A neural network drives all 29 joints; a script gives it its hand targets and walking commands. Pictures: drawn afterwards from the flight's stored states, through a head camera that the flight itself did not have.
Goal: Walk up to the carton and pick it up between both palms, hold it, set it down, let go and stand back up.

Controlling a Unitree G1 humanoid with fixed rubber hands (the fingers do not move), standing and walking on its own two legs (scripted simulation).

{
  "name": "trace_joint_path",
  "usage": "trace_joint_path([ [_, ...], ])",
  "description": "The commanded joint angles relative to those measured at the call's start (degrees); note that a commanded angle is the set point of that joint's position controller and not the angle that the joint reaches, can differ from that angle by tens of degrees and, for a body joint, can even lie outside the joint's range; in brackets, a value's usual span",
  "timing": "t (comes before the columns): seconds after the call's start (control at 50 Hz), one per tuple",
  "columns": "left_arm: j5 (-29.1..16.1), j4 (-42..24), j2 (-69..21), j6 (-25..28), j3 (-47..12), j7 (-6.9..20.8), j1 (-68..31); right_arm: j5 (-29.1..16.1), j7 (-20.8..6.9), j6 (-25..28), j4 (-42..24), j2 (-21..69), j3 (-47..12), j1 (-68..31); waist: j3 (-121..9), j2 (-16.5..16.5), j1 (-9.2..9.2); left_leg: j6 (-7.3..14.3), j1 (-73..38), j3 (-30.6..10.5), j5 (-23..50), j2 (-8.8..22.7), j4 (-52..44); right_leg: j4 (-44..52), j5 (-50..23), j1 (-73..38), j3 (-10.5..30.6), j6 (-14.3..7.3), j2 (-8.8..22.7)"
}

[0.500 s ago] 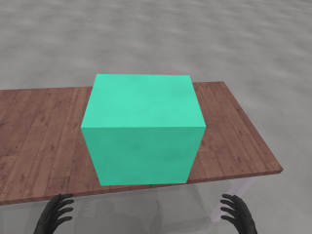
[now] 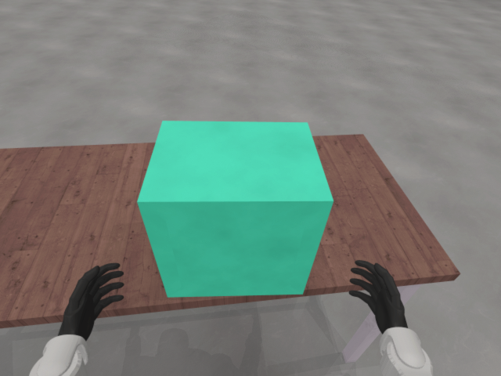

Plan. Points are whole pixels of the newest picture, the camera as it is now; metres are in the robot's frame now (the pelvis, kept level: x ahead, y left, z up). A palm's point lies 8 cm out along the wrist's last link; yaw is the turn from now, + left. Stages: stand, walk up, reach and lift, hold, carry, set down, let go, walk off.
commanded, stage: reach and lift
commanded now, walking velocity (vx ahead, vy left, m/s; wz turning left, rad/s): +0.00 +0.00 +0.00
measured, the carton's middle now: (236, 211) +0.42 +0.05 +0.04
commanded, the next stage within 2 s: none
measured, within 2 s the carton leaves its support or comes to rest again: neither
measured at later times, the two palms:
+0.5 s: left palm (77, 251) +0.29 +0.28 +0.08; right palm (387, 249) +0.33 -0.21 +0.07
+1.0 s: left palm (71, 189) +0.35 +0.29 +0.15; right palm (389, 189) +0.39 -0.20 +0.14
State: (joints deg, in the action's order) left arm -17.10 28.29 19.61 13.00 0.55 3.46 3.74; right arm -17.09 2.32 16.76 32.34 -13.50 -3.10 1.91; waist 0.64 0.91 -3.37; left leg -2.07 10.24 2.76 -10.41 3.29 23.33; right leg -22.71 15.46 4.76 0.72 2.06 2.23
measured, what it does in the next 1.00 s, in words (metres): stands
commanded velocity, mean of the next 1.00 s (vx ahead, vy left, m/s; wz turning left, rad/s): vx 0.00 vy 0.00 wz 0.00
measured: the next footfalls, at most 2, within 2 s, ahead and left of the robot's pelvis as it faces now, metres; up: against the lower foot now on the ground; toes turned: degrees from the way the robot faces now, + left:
none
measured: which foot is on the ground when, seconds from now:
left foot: down 0.00-1.00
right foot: down 0.00-1.00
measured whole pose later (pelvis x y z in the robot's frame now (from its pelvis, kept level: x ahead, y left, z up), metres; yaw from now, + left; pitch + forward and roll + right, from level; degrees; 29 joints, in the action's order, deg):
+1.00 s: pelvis +0.00 +0.00 +0.00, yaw +1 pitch +2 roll -1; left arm -15.5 20.5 26.9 -29.8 9.4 1.8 -31.5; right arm -26.2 5.4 -17.0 30.8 -23.5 -2.1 -34.1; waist -1.4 1.6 -2.1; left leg -2.3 14.4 1.1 -8.0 3.7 20.5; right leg -17.5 11.9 7.6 0.3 1.9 1.1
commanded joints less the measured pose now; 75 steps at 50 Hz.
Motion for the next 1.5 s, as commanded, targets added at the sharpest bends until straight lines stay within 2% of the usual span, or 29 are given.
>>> trace_joint_path([
  [0.0, -1.33, -9.31, 10.52, -0.25, 3.42, -0.68, -17.19, -1.36, 0.19, -0.18, -9.3, -7.92, 2.81, -15.87, -8.03, -1.87, -0.14, -0.67, -12.57, 0.01, 13.43, -3.66, -0.54, 6.55, -1.63, 10.83, -0.21, -2.94, -2.98],
  [0.04, -1.28, -11.08, 10.54, -2.61, 3.64, -1.12, -19.21, -1.98, 0.28, -1.92, -10.85, -8.33, 2.57, -17.51, -9.8, -2.37, -0.23, -0.55, -12.92, 0.19, 13.76, -3.62, -0.75, 6.35, -1.79, 10.35, -0.07, -2.8, -2.96],
  [0.12, -1.25, -14.99, 11.85, -8.09, 5.48, -1.25, -21.72, -3.37, 0.71, -5.26, -14.12, -10.42, 2.81, -20.9, -14.02, -2.08, -0.87, -0.72, -14.99, 0.46, 18.96, -3.96, -0.22, 6.41, -6.8, 7.8, -0.3, -2.43, -3.34],
  [0.2, -0.44, -18.04, 11.45, -14.46, 6.7, -1.15, -23.88, -4.71, 1.62, -9.42, -13.86, -11.46, 2.57, -22.25, -13.97, -3.02, -0.28, -1.01, -16.05, 0.77, 22.86, -4.4, -0.31, 7.07, -10.68, 7.25, -0.88, -2.19, -3.84],
  [0.32, 1.43, -19.54, 10.61, -22.74, 9.54, -0.17, -26.77, -5.35, 3.02, -14.99, -14.93, -12.43, 3.09, -26.08, -12.88, -1.32, 0.04, -0.59, -16.35, 0.87, 23.41, -4.6, -1.51, 8.62, -12.62, 4.98, -0.9, -1.65, -4.24],
  [0.34, 1.85, -19.3, 10.48, -23.94, 10.06, -0.09, -27.32, -5.3, 3.13, -15.97, -14.73, -12.67, 3.08, -26.77, -11.79, -1.25, -0.46, -0.41, -15.87, 0.76, 22.04, -4.49, -1.99, 8.85, -11.28, 5.06, -0.98, -1.88, -4.39],
  [0.36, 2.02, -19.09, 10.24, -24.93, 9.96, -0.05, -28.25, -5.62, 3.27, -16.61, -15.02, -12.89, 3.33, -27.74, -11.02, -1.44, -0.07, -0.32, -15.83, 0.77, 22.06, -4.5, -2.27, 9.18, -11.09, 5.29, -1.27, -1.92, -4.44],
  [0.4, 2.08, -20.35, 10.56, -26.45, 10.32, -0.09, -31.27, -5.66, 3.37, -17.75, -16.56, -13.49, 3.75, -30.24, -11.6, -1.53, 0.46, -0.31, -16.53, 0.52, 21.87, -4.37, -2.37, 9.46, -10.86, 5.81, -1.41, -1.83, -4.44],
  [0.44, 1.71, -21.53, 11.22, -27.55, 10.75, -0.52, -33.89, -5.23, 3.28, -19.09, -17.56, -13.64, 4.6, -32.6, -12.83, -1.72, 0.04, -0.51, -16.24, 0.66, 19.92, -4.16, -2.67, 9.37, -8.87, 6.31, -1.66, -2.0, -4.48],
  [0.48, 1.24, -21.93, 11.97, -28.38, 10.31, -0.82, -36.73, -4.6, 3.31, -20.06, -19.66, -14.02, 5.77, -35.43, -14.8, -1.36, 0.85, -0.22, -15.61, 0.69, 18.69, -4.04, -2.52, 9.09, -8.89, 6.2, -1.89, -1.77, -4.48],
  [0.5, 0.97, -22.96, 12.99, -28.5, 10.75, -1.09, -38.72, -4.88, 3.27, -20.57, -20.62, -14.03, 5.83, -36.76, -16.11, -1.28, 0.45, -0.02, -15.13, 0.92, 18.47, -4.09, -2.4, 8.8, -9.36, 5.95, -1.5, -1.4, -4.35],
  [0.52, 0.85, -23.06, 13.36, -28.75, 10.79, -1.35, -39.68, -4.94, 3.35, -21.07, -21.16, -14.25, 6.03, -37.72, -17.56, -2.19, 0.68, -0.02, -14.92, 1.02, 18.46, -4.16, -2.22, 8.35, -10.11, 5.7, -1.47, -1.28, -4.17],
  [0.58, 0.57, -22.66, 14.76, -30.16, 11.39, -1.88, -43.25, -5.72, 3.21, -23.24, -19.55, -14.51, 5.44, -40.91, -19.42, -3.06, 0.09, 0.09, -14.25, 0.93, 18.84, -3.97, -1.9, 7.77, -11.25, 5.75, -1.18, -1.33, -4.06],
  [0.62, 1.12, -22.23, 15.07, -31.43, 12.09, -1.84, -43.17, -6.14, 3.28, -24.08, -18.84, -15.07, 5.07, -41.7, -21.73, -2.35, -0.11, 0.1, -14.93, 1.05, 21.68, -3.85, -1.08, 7.02, -14.69, 4.38, -1.18, -1.0, -4.35],
  [0.68, 1.98, -21.73, 15.09, -34.52, 12.65, -1.48, -44.42, -7.08, 3.78, -25.48, -17.17, -16.42, 4.55, -44.12, -22.21, -2.86, 0.26, -0.3, -16.25, 0.74, 25.5, -3.95, -0.05, 6.73, -19.36, 3.79, -1.52, -0.91, -4.67],
  [0.72, 2.57, -21.04, 15.85, -36.44, 13.36, -1.23, -46.11, -7.24, 3.97, -26.82, -16.05, -17.38, 4.82, -46.15, -21.67, -2.56, 0.9, -0.35, -16.04, 0.73, 24.09, -4.17, -0.57, 6.81, -19.21, 3.71, -1.79, -0.45, -4.83],
  [0.76, 2.51, -19.62, 16.74, -37.82, 13.8, -1.36, -48.45, -7.71, 4.06, -27.87, -14.61, -18.15, 4.57, -48.53, -21.05, -1.46, 0.57, 0.08, -14.81, 0.81, 23.55, -4.08, -0.93, 6.74, -18.79, 3.9, -2.14, -0.31, -5.12],
  [0.8, 2.21, -18.98, 16.3, -38.99, 13.06, -1.33, -50.43, -8.09, 3.94, -28.97, -14.33, -18.42, 4.67, -50.59, -21.45, -1.59, 1.34, -0.11, -14.63, 0.61, 23.64, -3.95, -0.89, 6.77, -19.27, 3.95, -2.4, -0.59, -5.23],
  [0.84, 2.54, -18.97, 16.84, -39.75, 13.06, -1.39, -53.21, -8.11, 3.78, -30.01, -12.72, -19.0, 5.34, -52.32, -22.04, -2.88, 1.51, -0.49, -15.0, 0.67, 23.77, -4.0, -0.65, 6.8, -19.3, 4.12, -2.31, -0.58, -5.26],
  [0.92, 1.17, -17.9, 18.0, -40.31, 11.44, -1.76, -58.85, -9.32, 3.02, -31.36, -12.36, -19.74, 4.86, -57.87, -25.23, -3.27, 2.03, -0.42, -14.63, 0.32, 23.77, -3.73, -0.64, 6.55, -19.71, 3.97, -2.39, -0.41, -5.25],
  [1.1, 0.59, -9.7, 21.16, -41.57, 9.73, -1.95, -67.52, -10.44, 1.9, -33.35, -4.3, -22.42, 4.53, -67.61, -28.8, -3.01, 1.29, -0.16, -13.35, -0.04, 25.17, -3.72, 0.24, 5.58, -23.02, 3.76, -2.73, 0.03, -5.51],
  [1.24, -0.57, -1.15, 22.22, -41.3, 6.7, -2.36, -75.84, -11.42, 1.02, -34.94, 4.01, -22.64, 2.71, -76.06, -28.41, -3.05, 0.76, 0.49, -10.55, -0.22, 19.55, -3.53, -1.02, 5.62, -19.25, 5.18, -2.71, 0.02, -5.24],
  [1.26, -0.78, -0.65, 22.67, -40.81, 6.48, -2.43, -77.33, -11.48, 0.8, -34.92, 4.66, -22.39, 2.36, -77.29, -29.31, -2.37, 0.86, 0.77, -10.05, -0.16, 19.52, -3.34, -0.92, 5.7, -19.54, 5.09, -2.38, 0.07, -5.12],
  [1.4, -2.91, 3.68, 23.56, -39.05, 2.32, -2.82, -86.62, -11.2, 0.32, -34.64, 9.75, -24.51, 2.8, -86.0, -35.58, -4.68, 1.77, -0.11, -11.23, -0.85, 22.44, -3.28, 0.0, 5.07, -22.64, 6.53, -3.07, -0.04, -5.29],
  [1.48, -2.76, 8.45, 24.33, -38.81, 1.86, -2.39, -88.54, -11.64, 0.24, -34.86, 13.62, -24.46, 1.21, -89.1, -35.0, -2.9, 1.46, 0.33, -9.25, -0.99, 22.96, -3.41, 0.1, 4.75, -25.09, 5.29, -2.85, 0.6, -5.38],
])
